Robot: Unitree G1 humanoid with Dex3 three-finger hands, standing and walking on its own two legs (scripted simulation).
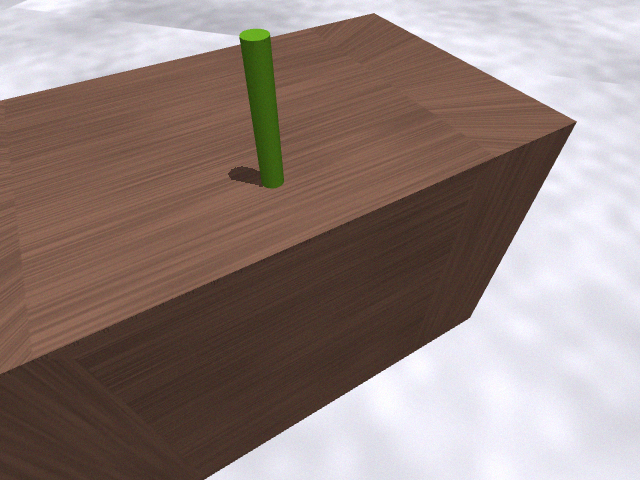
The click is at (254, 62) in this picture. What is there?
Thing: slim round
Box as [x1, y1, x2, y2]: [239, 29, 283, 188]
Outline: 248,29 241,32 239,35 261,181 264,186 272,188 279,186 283,182 283,174 269,32 263,29
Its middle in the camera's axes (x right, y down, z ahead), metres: -0.09 -0.20 +0.61
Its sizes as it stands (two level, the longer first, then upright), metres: 0.040 0.040 0.248
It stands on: a support 0.80 m high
